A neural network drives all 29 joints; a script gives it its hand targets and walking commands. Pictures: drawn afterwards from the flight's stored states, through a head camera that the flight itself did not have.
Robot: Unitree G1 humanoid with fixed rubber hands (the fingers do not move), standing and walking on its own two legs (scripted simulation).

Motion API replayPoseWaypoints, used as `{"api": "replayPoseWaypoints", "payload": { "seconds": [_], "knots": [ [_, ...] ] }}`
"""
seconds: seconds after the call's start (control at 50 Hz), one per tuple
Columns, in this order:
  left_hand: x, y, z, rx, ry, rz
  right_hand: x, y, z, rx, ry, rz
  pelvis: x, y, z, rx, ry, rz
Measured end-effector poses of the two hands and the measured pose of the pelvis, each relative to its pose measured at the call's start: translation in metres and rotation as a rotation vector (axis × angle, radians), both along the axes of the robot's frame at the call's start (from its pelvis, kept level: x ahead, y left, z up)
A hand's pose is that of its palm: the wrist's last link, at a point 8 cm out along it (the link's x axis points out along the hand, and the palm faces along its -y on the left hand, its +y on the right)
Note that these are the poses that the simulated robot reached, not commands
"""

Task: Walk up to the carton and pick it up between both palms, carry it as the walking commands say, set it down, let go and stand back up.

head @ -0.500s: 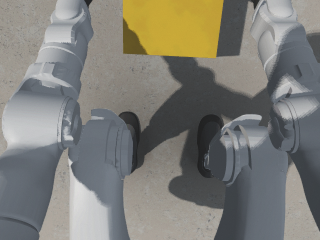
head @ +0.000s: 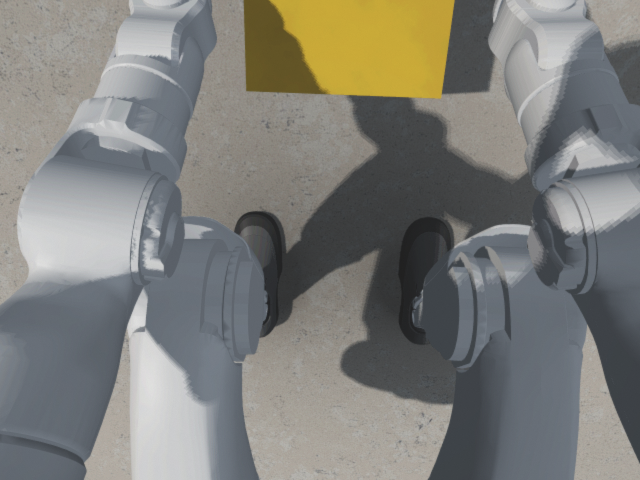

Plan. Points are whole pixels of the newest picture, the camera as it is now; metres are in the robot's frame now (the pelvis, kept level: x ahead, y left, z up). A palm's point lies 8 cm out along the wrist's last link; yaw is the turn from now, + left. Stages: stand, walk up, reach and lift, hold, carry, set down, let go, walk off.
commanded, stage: reach and lift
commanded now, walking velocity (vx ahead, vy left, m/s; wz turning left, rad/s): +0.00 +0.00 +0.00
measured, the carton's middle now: (345, 9) +0.51 +0.01 -0.29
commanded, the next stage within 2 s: none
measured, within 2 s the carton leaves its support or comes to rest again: leaves its support in 0.62 s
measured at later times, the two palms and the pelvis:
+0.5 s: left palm out of the picture +0.53 +0.16 -0.20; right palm out of the picture +0.54 -0.14 -0.21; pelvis +0.01 +0.00 -0.01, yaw -1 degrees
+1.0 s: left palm out of the picture +0.52 +0.15 -0.16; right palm out of the picture +0.53 -0.14 -0.16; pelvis -0.02 +0.00 +0.00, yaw +0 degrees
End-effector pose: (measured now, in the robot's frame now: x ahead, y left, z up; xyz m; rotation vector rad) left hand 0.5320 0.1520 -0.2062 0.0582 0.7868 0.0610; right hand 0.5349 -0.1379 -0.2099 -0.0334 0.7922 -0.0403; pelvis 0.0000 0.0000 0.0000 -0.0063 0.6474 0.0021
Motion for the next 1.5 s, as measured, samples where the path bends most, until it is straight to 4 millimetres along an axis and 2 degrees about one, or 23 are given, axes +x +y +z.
{"api": "replayPoseWaypoints", "payload": {
  "seconds": [0.4,0.64,0.8,0.94,1.06,1.22,1.34,1.42,1.5],
  "knots": [
    [0.002,0.002,0.003,-0.014,0.064,-0.029,0.004,-0.001,0.002,-0.002,0.050,0.034,0.007,-0.004,-0.012,0.001,-0.020,-0.009],
    [-0.007,0.006,0.006,-0.003,0.087,-0.032,-0.002,0.004,0.006,-0.002,0.066,0.028,0.005,0.000,-0.013,-0.001,-0.031,-0.007],
    [-0.009,0.005,0.027,-0.004,0.024,0.012,0.000,0.007,0.029,0.000,0.002,-0.009,-0.003,-0.001,-0.008,0.001,-0.060,-0.002],
    [-0.012,-0.001,0.042,-0.013,0.010,0.023,-0.006,0.002,0.044,0.003,-0.011,-0.037,-0.011,-0.003,-0.004,0.005,-0.064,0.003],
    [-0.002,-0.005,0.052,-0.011,-0.045,0.023,0.004,-0.001,0.056,-0.005,-0.065,-0.043,-0.022,-0.005,0.006,0.012,-0.140,-0.008],
    [-0.001,-0.001,0.057,-0.024,-0.029,0.030,0.010,0.007,0.065,-0.044,-0.053,-0.089,-0.018,-0.004,0.012,0.008,-0.133,-0.010],
    [-0.007,0.003,0.070,0.010,-0.047,0.078,0.015,0.019,0.080,-0.059,-0.085,-0.133,-0.014,-0.003,0.021,0.004,-0.141,-0.006],
    [-0.010,0.006,0.081,0.052,-0.062,0.162,0.011,0.028,0.088,-0.050,-0.104,-0.127,-0.015,-0.003,0.025,0.003,-0.151,0.001],
    [-0.013,0.004,0.091,0.061,-0.083,0.195,-0.001,0.029,0.094,-0.054,-0.091,-0.113,-0.018,-0.003,0.030,0.000,-0.163,0.005]
  ]
}}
